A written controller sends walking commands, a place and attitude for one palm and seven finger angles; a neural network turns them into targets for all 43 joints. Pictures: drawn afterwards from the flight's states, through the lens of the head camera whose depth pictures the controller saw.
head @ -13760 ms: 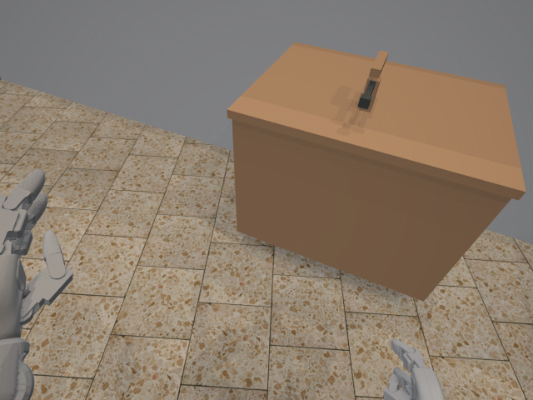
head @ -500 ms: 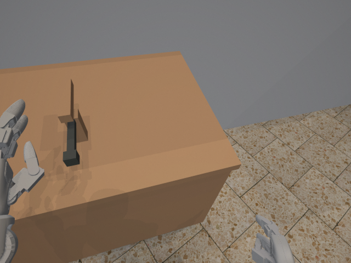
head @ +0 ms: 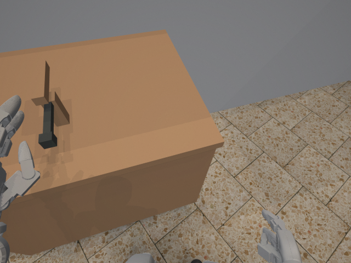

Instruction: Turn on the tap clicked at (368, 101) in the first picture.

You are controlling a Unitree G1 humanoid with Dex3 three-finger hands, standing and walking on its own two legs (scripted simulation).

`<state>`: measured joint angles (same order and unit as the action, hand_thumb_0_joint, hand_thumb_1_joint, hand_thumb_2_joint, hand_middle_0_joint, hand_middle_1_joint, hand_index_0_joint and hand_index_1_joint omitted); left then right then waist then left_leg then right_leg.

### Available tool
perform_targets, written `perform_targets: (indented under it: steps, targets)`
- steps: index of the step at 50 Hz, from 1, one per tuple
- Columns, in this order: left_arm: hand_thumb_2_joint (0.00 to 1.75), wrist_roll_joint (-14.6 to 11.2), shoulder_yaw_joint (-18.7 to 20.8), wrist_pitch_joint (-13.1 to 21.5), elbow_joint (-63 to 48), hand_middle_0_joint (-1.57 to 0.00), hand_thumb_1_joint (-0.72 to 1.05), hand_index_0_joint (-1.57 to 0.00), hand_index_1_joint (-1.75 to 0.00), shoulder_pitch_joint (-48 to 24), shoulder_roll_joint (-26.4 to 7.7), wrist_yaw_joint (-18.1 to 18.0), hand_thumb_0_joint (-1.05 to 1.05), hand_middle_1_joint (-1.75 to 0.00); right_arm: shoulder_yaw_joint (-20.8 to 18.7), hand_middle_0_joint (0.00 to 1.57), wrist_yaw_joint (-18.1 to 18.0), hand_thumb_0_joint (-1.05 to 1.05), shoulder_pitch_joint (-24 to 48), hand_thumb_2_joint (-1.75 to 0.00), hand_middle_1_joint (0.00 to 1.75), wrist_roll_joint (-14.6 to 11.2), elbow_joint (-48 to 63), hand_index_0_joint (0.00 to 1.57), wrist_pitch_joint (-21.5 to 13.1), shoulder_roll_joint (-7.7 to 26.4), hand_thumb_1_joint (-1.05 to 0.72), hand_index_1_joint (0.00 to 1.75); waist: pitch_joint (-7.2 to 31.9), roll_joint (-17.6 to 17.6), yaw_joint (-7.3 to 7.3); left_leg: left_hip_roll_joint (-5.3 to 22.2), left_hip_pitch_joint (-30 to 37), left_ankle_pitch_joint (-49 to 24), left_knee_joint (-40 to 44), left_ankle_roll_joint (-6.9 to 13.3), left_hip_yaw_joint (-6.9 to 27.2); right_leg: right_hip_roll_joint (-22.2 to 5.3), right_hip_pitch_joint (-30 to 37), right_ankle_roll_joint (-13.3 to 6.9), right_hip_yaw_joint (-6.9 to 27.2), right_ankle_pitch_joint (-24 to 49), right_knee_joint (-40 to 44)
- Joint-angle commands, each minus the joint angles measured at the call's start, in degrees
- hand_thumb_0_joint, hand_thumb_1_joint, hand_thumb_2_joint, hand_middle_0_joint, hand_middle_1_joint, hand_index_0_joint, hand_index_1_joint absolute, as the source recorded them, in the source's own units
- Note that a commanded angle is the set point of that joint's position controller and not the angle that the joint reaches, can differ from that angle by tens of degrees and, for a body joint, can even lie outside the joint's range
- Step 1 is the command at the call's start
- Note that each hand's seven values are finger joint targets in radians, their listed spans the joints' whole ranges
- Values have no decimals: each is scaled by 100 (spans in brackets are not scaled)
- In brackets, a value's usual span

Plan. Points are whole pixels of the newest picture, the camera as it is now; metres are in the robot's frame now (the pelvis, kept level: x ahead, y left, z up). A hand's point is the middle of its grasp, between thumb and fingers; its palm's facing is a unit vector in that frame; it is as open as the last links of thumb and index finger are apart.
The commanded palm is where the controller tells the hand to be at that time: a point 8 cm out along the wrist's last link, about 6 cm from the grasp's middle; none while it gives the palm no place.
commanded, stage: come to a stop and stand still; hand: left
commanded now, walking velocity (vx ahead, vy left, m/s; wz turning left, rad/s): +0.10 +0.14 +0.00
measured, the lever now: (48, 140) +0.35 +0.33 +0.04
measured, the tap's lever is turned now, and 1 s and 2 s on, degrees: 0 0 0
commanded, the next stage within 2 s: look again from close up in 1.08 s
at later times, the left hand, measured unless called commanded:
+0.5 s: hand out of the picture +0.20 +0.29 +0.17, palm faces +0.46 -0.81 -0.36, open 7.4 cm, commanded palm +0.15 +0.31 +0.18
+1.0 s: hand (8, 172) +0.21 +0.27 +0.17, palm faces +0.41 -0.80 -0.44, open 7.4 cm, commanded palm +0.15 +0.28 +0.18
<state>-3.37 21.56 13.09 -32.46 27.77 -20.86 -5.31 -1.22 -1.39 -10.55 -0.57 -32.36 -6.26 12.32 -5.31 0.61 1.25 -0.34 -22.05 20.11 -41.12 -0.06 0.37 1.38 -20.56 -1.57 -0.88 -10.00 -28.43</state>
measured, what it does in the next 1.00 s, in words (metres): steps on the spot: left foot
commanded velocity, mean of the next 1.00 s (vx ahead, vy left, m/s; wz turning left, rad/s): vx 0.00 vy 0.00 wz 0.00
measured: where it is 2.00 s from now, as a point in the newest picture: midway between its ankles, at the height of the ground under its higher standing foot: outside the picture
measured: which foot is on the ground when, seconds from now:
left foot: up 0.00-0.06, down 0.08-1.00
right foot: down 0.00-1.00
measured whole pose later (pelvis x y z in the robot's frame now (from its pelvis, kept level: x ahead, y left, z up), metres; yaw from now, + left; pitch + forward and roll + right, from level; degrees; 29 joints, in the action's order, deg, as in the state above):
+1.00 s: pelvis +0.00 +0.00 +0.00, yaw +1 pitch -1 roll +0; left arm -2.7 24.7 13.9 -24.7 21.8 -23.7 -3.8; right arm -0.2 -0.6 -13.9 -0.4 -33.7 -8.2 13.4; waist -5.6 1.6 2.1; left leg -1.0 -9.5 17.4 -28.0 1.5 -1.1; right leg 0.7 -15.8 -0.9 -1.5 -8.5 -25.4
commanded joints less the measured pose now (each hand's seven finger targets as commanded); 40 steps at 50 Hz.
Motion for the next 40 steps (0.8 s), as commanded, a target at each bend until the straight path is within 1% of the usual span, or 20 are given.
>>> perform_targets:
  steps: [1, 4, 6, 7, 9, 12, 20, 25, 26, 27, 28, 29, 30, 32, 33, 36, 37, 38, 39, 40]
  targets:
    - [90, -12, 864, 131, -678, -20, 90, -20, -30, -96, -1077, -370, 0, -30, -131, 20, -139, 0, 297, -90, 30, -28, 708, 20, -325, 531, -90, 30, 1179, 793, -72, -6, 792, -24, 1087, 111, -32, -1425, 538, -354, 1222, -1609, 1292]
    - [90, 39, 786, 203, -671, -20, 90, -20, -30, -144, -1048, -402, 0, -30, -236, 20, -199, 0, 304, -90, 30, -36, 679, 20, -391, 692, -90, 30, 1143, 117, -30, 429, 996, -1013, 2109, 277, 253, -806, 1107, -41, 656, -272, 595]
    - [90, 48, 762, 210, -704, -20, 90, -20, -30, -87, -1054, -368, 0, -30, -270, 20, -169, 0, 322, -90, 30, -78, 711, 20, -383, 746, -90, 30, 1334, -278, -15, 693, 1097, -2274, 1881, 273, 456, -638, 1473, 25, 318, 995, 134]
    - [90, 57, 813, 225, -959, -20, 90, -20, -30, -185, -1183, -339, 0, -30, -204, 20, -161, 0, 432, -90, 30, -63, 728, 20, -391, 678, -90, 30, 1357, -877, -2, 768, 1210, -2786, 1881, 210, 553, -635, 1376, 70, 190, 1235, 37]
    - [90, 96, 528, 276, -1084, -20, 90, -20, -30, -451, -955, -291, 0, -30, -222, 20, -103, 0, 339, -90, 30, -52, 734, 20, -394, 687, -90, 30, 1261, -779, -43, 727, 965, -3041, 1780, 56, 515, -557, 1659, 37, 45, 1325, 45]
    - [90, 101, 521, 280, -1134, -20, 90, -20, -30, -443, -980, -278, 0, -30, -268, 20, -42, 0, 279, -90, 30, -71, 746, 20, -420, 718, -90, 30, 1170, -595, -42, 590, 849, -2576, 1755, -46, 424, -572, 1782, -59, 77, 1426, 137]
    - [90, 92, 494, 286, -375, -20, 90, -20, -30, -718, -824, -221, 0, -30, -163, 20, -20, 0, 176, -90, 30, -50, 731, 20, -273, 625, -90, 30, 591, -517, -39, 620, 146, -714, 2381, 120, 535, -404, 1728, 64, 87, 280, 326]
    - [90, 125, 232, 261, -261, -20, 90, -20, -30, -1159, -667, -184, 0, -30, -138, 20, -13, 0, 182, -90, 30, -43, 732, 20, -290, 627, -90, 30, 573, -325, -45, 556, 262, -709, 2372, 124, 477, -406, 1744, 69, 124, 376, 480]
    - [90, 1228, 3268, 862, -1719, -20, 90, -20, -30, -7204, -5066, -192, 0, -30, 68, 20, -13, 0, -353, -90, 30, 316, 638, 20, -665, 819, -90, 30, -95, -499, 36, 558, -787, -1614, 1644, 347, 164, -221, 1464, 50, 176, 392, 45]
    - [90, 660, 1954, 629, 434, -20, 90, -20, -30, -5856, -3065, -63, 0, -30, 61, 20, 72, 0, 129, -90, 30, -107, 196, 20, -600, 183, -90, 30, 515, -1275, 1, 823, 630, -2262, 1713, -25, 590, -722, 525, -295, 36, 105, -175]
    - [90, 493, 1158, 574, 507, -20, 90, -20, -30, -4168, -1956, 56, 0, -30, 32, 20, 168, 0, 110, -90, 30, 21, 392, 20, -560, 322, -90, 30, 776, -1196, 37, 614, 1113, -2794, 1927, -253, 431, -424, 721, -215, -35, 474, -361]
    - [90, 435, 787, 525, 919, -20, 90, -20, -30, -3580, -1496, 151, 0, -30, -111, 20, 193, 0, 99, -90, 30, 74, 579, 20, -644, 596, -90, 30, 1014, -1303, 94, 514, 1129, -2800, 1844, -260, 162, -304, 988, -209, 141, 717, -316]
    - [90, 306, 405, 510, 857, -20, 90, -20, -30, -2893, -1093, 214, 0, -30, -158, 20, 260, 0, 38, -90, 30, -16, 626, 20, -626, 576, -90, 30, 1322, -1324, 122, 450, 1081, -2623, 1639, -169, 146, -436, 1322, -163, 312, 1055, -148]
    - [90, 110, -198, 429, 466, -20, 90, -20, -30, -1476, -238, 299, 0, -30, -178, 20, 487, 0, 76, -90, 30, -120, 720, 20, -582, 501, -90, 30, 1565, -973, 113, 339, 1074, -2349, 1626, -111, 51, -531, 1762, -123, 424, 1564, 36]
    - [90, 130, -231, 425, 26, -20, 90, -20, -30, -1083, -313, 306, 0, -30, -190, 20, 545, 0, -24, -90, 30, -114, 781, 20, -544, 547, -90, 30, 1666, -570, 123, 367, 976, -2229, 1671, -74, 54, -544, 1954, -96, 377, 1581, 84]
    - [90, 108, 501, 401, -285, -20, 90, -20, -30, -466, -1036, 153, 0, -30, -162, 20, 448, 0, 197, -90, 30, -103, 859, 20, -462, 595, -90, 30, 1493, 749, 176, 291, 574, -1218, 1874, 5, 50, -559, 2055, 9, 379, 913, 451]
    - [90, 119, 1162, 360, -67, -20, 90, -20, -30, -263, -1578, 11, 0, -30, -169, 20, 368, 0, 326, -90, 30, -100, 789, 20, -396, 624, -90, 30, 1502, 717, 192, 311, 634, -1005, 1969, 27, 33, -552, 1980, 12, 397, 708, 490]
    - [90, 56, 1117, 400, -120, -20, 90, -20, -30, -332, -1382, 15, 0, -30, -111, 20, 285, 0, 345, -90, 30, -77, 874, 20, -351, 546, -90, 30, 1393, 1012, 149, 312, 450, -927, 2036, 31, 124, -576, 2005, 18, 288, 584, 501]
    - [90, 38, 1411, 433, -142, -20, 90, -20, -30, -463, -1635, -2, 0, -30, -110, 20, 195, 0, 459, -90, 30, -67, 915, 20, -337, 547, -90, 30, 1320, 1021, 151, 289, 454, -858, 2045, 50, 141, -563, 1929, 28, 362, 512, 536]
    - [90, -8, 1427, 480, -205, -20, 90, -20, -30, -587, -1585, 16, 0, -30, -83, 20, 129, 0, 448, -90, 30, -52, 940, 20, -327, 551, -90, 30, 1205, 744, 101, 284, 422, -827, 2102, 57, 195, -568, 1849, 19, 392, 435, 521]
